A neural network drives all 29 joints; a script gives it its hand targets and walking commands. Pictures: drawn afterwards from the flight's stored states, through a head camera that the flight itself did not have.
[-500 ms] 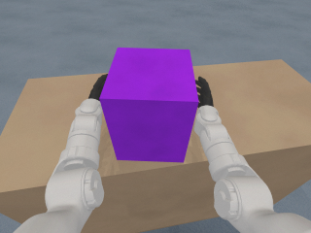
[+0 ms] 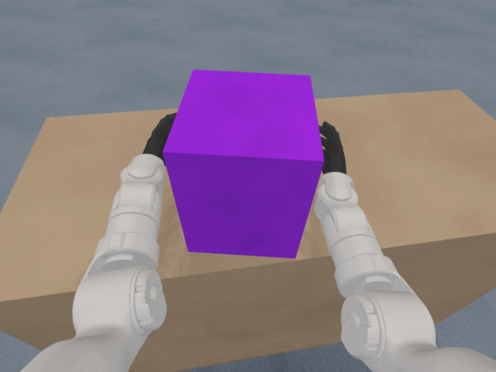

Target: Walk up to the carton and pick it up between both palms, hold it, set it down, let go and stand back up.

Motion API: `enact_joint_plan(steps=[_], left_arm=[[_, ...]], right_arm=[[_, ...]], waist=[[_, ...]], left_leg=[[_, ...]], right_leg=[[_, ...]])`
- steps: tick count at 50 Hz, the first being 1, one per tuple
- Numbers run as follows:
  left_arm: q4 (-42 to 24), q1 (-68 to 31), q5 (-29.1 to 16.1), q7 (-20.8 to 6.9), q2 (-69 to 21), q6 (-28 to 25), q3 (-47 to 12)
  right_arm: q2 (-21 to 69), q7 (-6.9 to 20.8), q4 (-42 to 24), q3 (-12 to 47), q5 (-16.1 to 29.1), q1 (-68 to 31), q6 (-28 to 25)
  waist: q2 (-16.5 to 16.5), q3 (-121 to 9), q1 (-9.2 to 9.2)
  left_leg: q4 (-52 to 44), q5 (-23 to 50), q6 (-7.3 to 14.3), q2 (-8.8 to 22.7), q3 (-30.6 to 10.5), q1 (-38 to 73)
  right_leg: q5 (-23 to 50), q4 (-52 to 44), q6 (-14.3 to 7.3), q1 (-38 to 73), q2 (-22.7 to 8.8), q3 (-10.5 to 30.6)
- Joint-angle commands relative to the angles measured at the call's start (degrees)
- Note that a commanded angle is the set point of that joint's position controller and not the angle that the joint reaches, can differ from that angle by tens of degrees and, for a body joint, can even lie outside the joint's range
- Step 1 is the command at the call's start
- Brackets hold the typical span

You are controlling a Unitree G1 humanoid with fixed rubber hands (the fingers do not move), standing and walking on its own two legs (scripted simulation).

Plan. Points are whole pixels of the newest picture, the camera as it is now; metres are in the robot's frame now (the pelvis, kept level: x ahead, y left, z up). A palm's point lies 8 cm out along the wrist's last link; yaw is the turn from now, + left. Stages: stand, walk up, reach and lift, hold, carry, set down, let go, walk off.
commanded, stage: set down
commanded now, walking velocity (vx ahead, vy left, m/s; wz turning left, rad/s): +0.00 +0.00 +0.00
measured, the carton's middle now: (246, 167) +0.41 -0.02 +0.10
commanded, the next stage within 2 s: none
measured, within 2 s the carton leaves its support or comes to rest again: neither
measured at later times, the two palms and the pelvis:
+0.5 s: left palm (162, 175) +0.43 +0.13 +0.08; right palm (323, 191) +0.37 -0.16 +0.06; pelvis +0.00 -0.01 +0.00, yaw +0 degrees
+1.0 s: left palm (115, 211) +0.35 +0.19 +0.09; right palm (341, 210) +0.31 -0.16 +0.09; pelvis -0.04 +0.00 +0.00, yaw +0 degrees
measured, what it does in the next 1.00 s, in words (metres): stands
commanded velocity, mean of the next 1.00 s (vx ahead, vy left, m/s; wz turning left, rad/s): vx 0.00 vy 0.00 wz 0.00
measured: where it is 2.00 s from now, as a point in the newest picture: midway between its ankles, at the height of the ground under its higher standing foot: outside the picture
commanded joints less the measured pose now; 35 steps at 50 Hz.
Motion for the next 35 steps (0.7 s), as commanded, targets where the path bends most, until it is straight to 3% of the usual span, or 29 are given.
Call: enact_joint_plan(steps=[1,8,10,13,14,17,21,24,27,33,35], left_arm=[[-1.27,-26.51,1.91,-7.41,-28.89,-2.43,-4.44],[-0.19,-25.04,2.85,-5.51,-22.61,-3.53,-1.04],[0.18,-24.10,2.25,-3.86,-17.68,-3.89,-0.05],[-1.44,-24.10,0.63,-0.47,-5.97,-4.52,1.49],[-2.23,-23.96,-0.96,1.10,-1.03,-4.91,0.62],[-5.48,-27.13,-8.08,5.19,5.80,-5.16,-4.76],[-9.14,-27.23,-15.94,8.78,12.48,-4.57,-10.69],[-17.94,-28.65,-17.99,9.58,15.15,-2.91,-11.48],[-24.32,-23.20,-17.20,9.08,16.09,0.27,-10.14],[-35.42,-11.32,-15.64,7.23,15.87,7.85,-9.42],[-35.97,-9.54,-15.30,6.44,16.23,9.81,-9.06]], right_arm=[[25.62,8.18,-6.35,11.81,-3.55,-24.93,-3.88],[21.24,7.18,-5.38,8.91,-5.17,-21.69,-4.84],[14.88,6.37,-3.61,6.21,-5.09,-19.86,-4.94],[4.74,3.77,-2.48,4.15,-3.01,-17.98,-4.79],[0.83,2.74,-1.88,4.89,-0.92,-17.63,-4.84],[-5.21,-0.47,-3.44,7.23,4.89,-20.77,-5.01],[-11.80,-4.36,-11.05,12.06,11.38,-23.93,-6.15],[-11.55,-6.44,-16.55,14.55,14.59,-24.86,-6.59],[-10.98,-8.11,-17.36,16.50,16.33,-18.17,-6.60],[-11.84,-9.82,-20.70,22.09,21.86,-5.71,-4.72],[-13.14,-10.22,-21.93,22.31,23.66,-4.01,-3.50]], waist=[[1.44,-15.90,1.35],[1.19,-13.65,1.74],[1.76,-12.74,1.19],[2.44,-12.11,1.77],[3.23,-13.71,2.36],[4.86,-19.64,1.24],[5.35,-36.90,0.34],[6.04,-49.01,0.07],[8.04,-49.50,0.01],[8.79,-36.93,1.59],[8.74,-33.61,1.87]], left_leg=[[-6.15,13.54,-0.98,-3.73,7.56,-0.75],[-6.52,10.80,-0.43,-3.60,7.58,-1.84],[-6.43,10.52,-0.64,-3.40,7.31,-1.29],[-6.26,8.49,-0.27,-3.35,7.33,-2.57],[-5.78,8.93,-0.43,-3.27,7.26,-2.62],[-2.65,11.83,-1.18,-3.14,6.18,-3.48],[3.29,21.79,-2.73,-3.03,6.49,-3.17],[7.37,29.79,-4.15,-3.15,6.32,0.07],[9.43,35.48,-5.31,-3.24,5.66,3.77],[9.49,41.47,-6.31,-3.54,5.46,11.76],[8.38,38.60,-6.19,-3.67,5.46,12.26]], right_leg=[[14.62,3.61,2.22,12.75,3.51,-5.21],[11.77,3.51,2.41,11.24,3.05,-5.41],[10.30,3.42,2.14,9.28,3.31,-5.49],[8.70,3.55,2.10,8.05,2.98,-4.90],[9.18,3.82,1.93,7.59,2.99,-4.57],[12.86,5.32,1.66,4.97,3.58,-4.02],[28.55,9.10,1.24,5.32,3.77,-2.78],[38.39,11.20,1.77,5.39,4.19,-3.23],[43.68,12.02,2.17,4.43,4.55,-3.65],[40.73,10.27,2.59,1.17,5.91,-4.70],[36.32,8.71,2.38,0.89,5.91,-4.88]])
